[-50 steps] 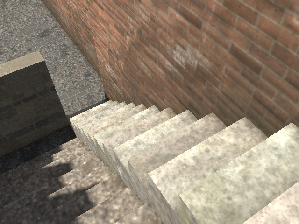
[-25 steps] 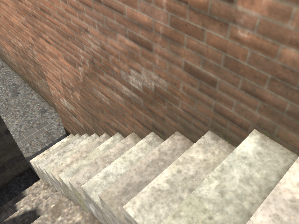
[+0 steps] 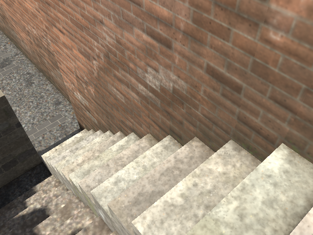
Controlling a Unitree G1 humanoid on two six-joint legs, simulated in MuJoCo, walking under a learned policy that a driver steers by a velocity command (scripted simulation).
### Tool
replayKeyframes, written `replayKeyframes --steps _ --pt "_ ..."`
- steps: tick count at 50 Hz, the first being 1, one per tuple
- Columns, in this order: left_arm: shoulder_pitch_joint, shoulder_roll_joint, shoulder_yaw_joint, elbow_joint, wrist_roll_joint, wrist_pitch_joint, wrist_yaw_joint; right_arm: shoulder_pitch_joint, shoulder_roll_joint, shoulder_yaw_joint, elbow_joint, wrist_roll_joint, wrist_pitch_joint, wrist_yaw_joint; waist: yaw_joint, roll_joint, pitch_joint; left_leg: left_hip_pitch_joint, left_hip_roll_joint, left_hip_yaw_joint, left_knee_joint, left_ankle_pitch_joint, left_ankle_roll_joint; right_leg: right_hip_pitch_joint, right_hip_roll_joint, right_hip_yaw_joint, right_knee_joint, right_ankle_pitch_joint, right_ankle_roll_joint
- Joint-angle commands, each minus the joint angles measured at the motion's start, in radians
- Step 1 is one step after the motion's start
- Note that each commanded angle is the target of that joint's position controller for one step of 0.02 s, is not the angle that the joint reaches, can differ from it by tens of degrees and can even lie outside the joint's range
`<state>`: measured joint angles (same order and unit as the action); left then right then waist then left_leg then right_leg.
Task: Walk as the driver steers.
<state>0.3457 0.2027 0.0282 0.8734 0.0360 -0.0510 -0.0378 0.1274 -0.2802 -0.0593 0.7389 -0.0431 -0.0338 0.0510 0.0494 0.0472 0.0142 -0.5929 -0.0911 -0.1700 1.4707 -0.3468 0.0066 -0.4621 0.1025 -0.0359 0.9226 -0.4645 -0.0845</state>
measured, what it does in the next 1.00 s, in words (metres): goes down: left foot 0.20 m lower, then right foot 0.28 m higher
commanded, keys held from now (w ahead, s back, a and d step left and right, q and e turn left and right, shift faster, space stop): w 0.58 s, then no key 0.42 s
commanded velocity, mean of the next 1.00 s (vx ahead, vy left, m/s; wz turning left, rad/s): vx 0.39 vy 0.00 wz -0.01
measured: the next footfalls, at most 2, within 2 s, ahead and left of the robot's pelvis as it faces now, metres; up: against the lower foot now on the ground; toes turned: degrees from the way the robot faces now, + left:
left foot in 0.38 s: +0.09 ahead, +0.19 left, -0.20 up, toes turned +2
right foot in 0.66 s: +0.26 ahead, +0.01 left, +0.07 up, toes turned +2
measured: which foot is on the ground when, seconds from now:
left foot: up 0.00-0.36, down 0.38-0.84, up 0.86-1.00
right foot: down 0.00-0.36, up 0.38-0.64, down 0.66-0.70, up 0.72-0.90, down 0.92-0.98, up 1.00-1.00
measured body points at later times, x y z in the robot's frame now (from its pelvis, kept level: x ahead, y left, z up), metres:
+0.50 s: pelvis +0.10 +0.09 -0.17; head +0.09 +0.11 +0.28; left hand +0.21 +0.34 -0.30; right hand +0.13 -0.15 -0.29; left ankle +0.05 +0.18 -0.89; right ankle +0.07 -0.03 -0.59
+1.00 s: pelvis +0.13 +0.13 -0.06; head +0.18 +0.16 +0.38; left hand +0.35 +0.26 -0.20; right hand +0.06 -0.12 -0.19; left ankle +0.15 +0.20 -0.81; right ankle +0.28 +0.08 -0.70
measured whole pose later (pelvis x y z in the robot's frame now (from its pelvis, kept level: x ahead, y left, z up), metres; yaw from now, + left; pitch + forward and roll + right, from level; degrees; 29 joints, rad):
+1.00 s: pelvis +0.13 +0.13 -0.06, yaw -7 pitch -2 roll -7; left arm -0.03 0.08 0.00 0.86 0.01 0.02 0.07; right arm 0.37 -0.22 0.01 0.98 -0.04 0.01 0.05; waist -0.08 0.02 0.13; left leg -0.21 0.08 0.00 0.47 -0.14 0.04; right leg -0.68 0.08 -0.36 0.96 -0.19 0.03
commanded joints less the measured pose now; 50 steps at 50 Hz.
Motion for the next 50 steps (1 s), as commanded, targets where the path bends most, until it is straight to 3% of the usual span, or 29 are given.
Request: replayKeyframes --steps 1,2,3,9,15,16,19,20,21,22,24,25,26,29,31,33,36,37,38,39,40,41,43,44,45,46,48,49,50 --pt "-0.081 0.127 0.031 -0.052 -0.020 -0.003 0.077 0.016 -0.073 -0.006 -0.060 0.020 0.092 -0.004 -0.071 -0.016 -0.004 -0.066 0.021 -0.059 0.006 0.243 -0.053 -0.057 -0.311 0.509 -0.309 0.175 -0.144" --pt "-0.058 0.131 0.030 -0.040 -0.021 -0.001 0.079 0.001 -0.058 -0.002 -0.071 0.019 0.103 0.000 -0.062 -0.036 0.003 -0.057 0.002 -0.032 -0.009 0.282 -0.056 -0.088 -0.283 0.465 -0.310 0.102 -0.131" --pt "-0.017 0.058 -0.003 -0.049 -0.038 -0.012 0.078 0.103 -0.006 -0.012 -0.066 0.127 0.089 -0.022 -0.111 -0.020 -0.007 -0.064 0.019 -0.088 -0.009 0.352 -0.052 -0.093 -0.264 0.512 -0.289 0.018 -0.158" --pt "0.053 0.114 0.008 -0.074 -0.039 -0.004 0.121 -0.007 -0.016 -0.007 -0.156 0.066 0.060 -0.040 -0.043 -0.133 0.021 -0.094 0.031 -0.056 -0.343 0.462 -0.108 -0.024 -0.253 0.418 -0.140 0.010 -0.180" --pt "-0.037 0.159 0.024 -0.136 -0.040 0.033 0.131 0.063 -0.004 -0.009 -0.117 0.083 0.052 -0.010 -0.044 -0.218 0.013 0.351 0.083 0.130 -0.785 0.589 -0.029 -0.213 -0.211 0.292 0.009 0.060 -0.111" --pt "0.000 0.145 0.030 -0.115 -0.013 0.044 0.105 0.074 -0.012 0.011 -0.081 0.034 0.059 -0.012 -0.014 -0.236 -0.003 0.390 0.071 0.216 -0.871 0.574 -0.011 -0.136 -0.203 0.196 0.071 0.074 -0.084" --pt "-0.016 0.113 0.021 -0.117 0.014 0.068 0.100 0.363 0.002 0.009 0.051 0.039 0.057 -0.015 -0.154 0.021 -0.002 0.730 0.146 0.273 -1.239 0.697 0.023 -0.234 -0.068 0.031 0.632 0.037 -0.057" --pt "-0.005 0.005 0.007 -0.128 0.001 0.073 0.095 0.446 -0.001 0.025 0.098 0.030 0.036 0.004 -0.138 0.188 0.022 0.752 0.256 0.095 -1.099 1.046 0.041 -0.449 0.071 -0.025 1.120 -0.352 -0.037" --pt "-0.005 -0.064 -0.013 -0.190 -0.036 0.055 0.095 0.474 -0.081 0.025 0.122 0.014 0.019 0.028 -0.038 0.275 0.031 0.885 0.325 0.017 -0.721 1.531 0.008 -0.786 0.055 -0.021 1.339 -0.406 -0.024" --pt "0.004 -0.063 -0.025 -0.182 -0.044 0.029 0.102 0.581 -0.144 -0.010 0.167 0.023 0.008 0.039 -0.067 0.188 -0.047 0.963 0.386 -0.040 -0.726 1.384 0.014 -0.920 0.041 0.014 1.430 -0.298 -0.044" --pt "-0.117 -0.009 -0.020 -0.141 -0.007 0.004 0.103 0.517 -0.082 0.010 0.157 0.036 0.013 0.010 -0.082 0.107 -0.042 0.848 0.375 -0.088 -0.813 1.004 0.057 -0.981 -0.043 0.048 1.376 -0.151 -0.043" --pt "-0.169 0.025 -0.014 -0.174 -0.010 0.018 0.097 0.456 -0.148 -0.008 0.103 0.026 -0.003 -0.016 -0.075 0.191 -0.035 0.689 0.479 -0.282 -0.975 0.550 0.165 -0.901 -0.109 0.120 1.223 -0.032 -0.010" --pt "-0.285 0.003 -0.017 -0.217 -0.017 0.026 0.094 0.430 -0.070 0.016 0.092 0.010 -0.001 -0.022 -0.066 0.202 0.080 0.553 0.474 -0.313 -1.078 0.257 0.272 -0.952 -0.068 0.093 1.400 -0.053 0.016" --pt "-0.373 -0.024 -0.034 -0.255 -0.035 0.055 0.099 0.334 -0.002 0.063 0.101 0.008 -0.018 -0.042 -0.006 0.060 0.289 0.311 0.379 -0.203 -1.148 -0.024 0.244 -0.999 -0.081 0.055 1.198 0.020 0.084" --pt "-0.320 -0.057 -0.048 -0.198 -0.021 0.055 0.109 0.386 -0.043 0.059 0.145 0.010 -0.028 -0.027 0.002 0.014 0.273 0.293 0.341 -0.150 -1.110 0.111 0.210 -0.974 -0.063 0.023 1.206 0.046 0.065" --pt "-0.275 -0.075 -0.059 -0.184 -0.002 0.055 0.097 0.404 -0.012 0.068 0.183 0.030 -0.012 -0.028 0.005 0.061 0.184 0.373 0.299 -0.088 -1.040 0.273 0.162 -0.894 -0.073 0.031 1.105 0.041 0.043" --pt "-0.303 -0.107 -0.074 -0.188 0.014 0.059 0.089 0.567 0.006 0.064 0.263 0.019 0.010 -0.054 -0.067 0.014 0.065 0.705 0.251 -0.039 -0.908 0.583 0.137 -0.932 -0.110 -0.009 0.951 0.030 0.016" --pt "-0.325 -0.196 -0.109 -0.208 -0.005 0.055 0.089 0.563 0.032 0.068 0.275 0.003 0.038 -0.069 -0.061 0.060 0.004 0.684 0.242 0.000 -0.939 0.653 0.132 -0.792 -0.087 -0.011 0.920 0.021 -0.003" --pt "-0.280 -0.180 -0.118 -0.200 -0.024 0.046 0.091 0.478 0.040 0.065 0.258 0.009 0.049 -0.075 -0.017 0.074 0.001 0.582 0.219 0.063 -0.958 0.728 0.114 -0.570 -0.094 0.031 0.705 0.035 -0.019" --pt "-0.223 -0.141 -0.109 -0.172 -0.042 0.026 0.100 0.437 0.094 0.076 0.237 0.040 0.061 -0.058 -0.003 -0.064 -0.067 0.384 0.185 0.149 -0.934 0.847 0.088 -0.232 -0.089 0.017 0.545 0.087 -0.037" --pt "-0.184 -0.097 -0.086 -0.114 -0.090 0.012 0.114 0.345 0.057 0.081 0.207 0.052 0.057 -0.041 0.010 -0.206 -0.155 0.243 0.183 0.198 -0.930 0.782 0.093 0.103 -0.086 -0.015 0.310 0.400 -0.024" --pt "-0.211 -0.067 -0.074 -0.115 -0.090 0.003 0.128 0.459 0.075 0.097 0.213 0.076 0.051 -0.020 -0.081 -0.314 -0.256 0.222 0.144 0.239 -0.823 0.732 0.051 0.258 -0.170 0.068 0.077 0.424 -0.034" --pt "-0.262 -0.079 -0.062 -0.095 -0.056 0.006 0.118 0.562 0.081 0.108 0.260 0.046 0.039 0.001 -0.184 -0.294 -0.389 0.208 0.112 0.217 -0.721 0.111 0.011 0.412 -0.263 0.193 -0.124 0.429 -0.045" --pt "-0.309 -0.063 -0.040 -0.101 -0.030 0.019 0.124 0.571 0.030 0.096 0.265 0.050 0.038 0.003 -0.213 -0.224 -0.393 0.165 0.221 0.046 -0.783 -0.077 0.058 0.447 -0.308 0.281 -0.138 0.408 -0.047" --pt "-0.253 -0.092 -0.029 -0.073 -0.035 0.031 0.124 0.425 0.059 0.103 0.259 0.038 0.040 0.004 -0.114 -0.150 -0.315 0.178 0.250 0.038 -0.947 -0.138 0.063 0.376 -0.260 0.183 -0.116 0.498 0.006" --pt "-0.356 -0.048 -0.011 -0.061 -0.011 0.048 0.122 0.498 0.011 0.072 0.311 0.028 0.046 0.007 -0.184 -0.022 -0.269 0.383 0.213 0.158 -0.905 0.120 0.036 0.150 -0.258 0.126 -0.141 0.344 0.037" --pt "-0.440 -0.044 0.005 -0.074 -0.033 0.064 0.121 0.436 0.065 0.072 0.296 0.019 0.048 0.003 -0.211 0.157 -0.193 0.587 0.163 0.222 -1.025 0.377 0.026 -0.065 -0.155 -0.042 -0.182 0.222 0.147" --pt "-0.464 -0.025 0.015 -0.074 -0.028 0.068 0.108 0.374 0.043 0.058 0.287 -0.023 0.058 0.001 -0.178 0.207 -0.144 0.574 0.170 0.172 -0.989 0.339 0.018 -0.097 -0.107 -0.061 -0.133 0.163 0.159" --pt "-0.434 -0.021 0.020 -0.066 -0.031 0.078 0.093 0.266 0.038 0.057 0.230 -0.020 0.062 -0.004 -0.115 0.265 -0.063 0.525 0.208 0.093 -1.112 0.165 0.032 -0.110 -0.046 -0.090 -0.096 0.226 0.168"
Over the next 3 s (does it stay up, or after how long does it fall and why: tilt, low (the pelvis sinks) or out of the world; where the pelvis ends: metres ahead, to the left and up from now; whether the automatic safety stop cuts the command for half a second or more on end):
stays up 0.24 0.56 -0.57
